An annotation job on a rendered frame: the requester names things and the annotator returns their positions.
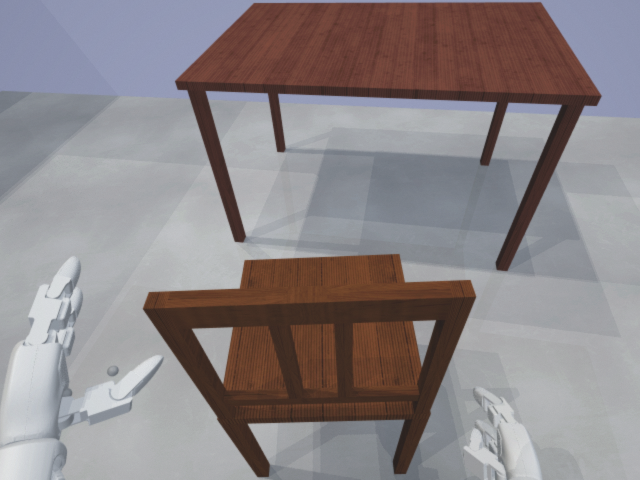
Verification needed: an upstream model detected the robot left forearm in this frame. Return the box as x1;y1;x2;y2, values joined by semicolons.
0;438;67;480

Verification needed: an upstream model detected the chair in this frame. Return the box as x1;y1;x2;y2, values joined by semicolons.
143;254;476;477

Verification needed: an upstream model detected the table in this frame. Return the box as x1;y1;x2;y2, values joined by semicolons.
175;2;601;271

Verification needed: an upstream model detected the left robot hand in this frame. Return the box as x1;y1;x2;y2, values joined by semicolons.
0;256;164;448

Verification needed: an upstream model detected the right robot hand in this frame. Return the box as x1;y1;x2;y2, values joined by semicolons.
464;386;543;480

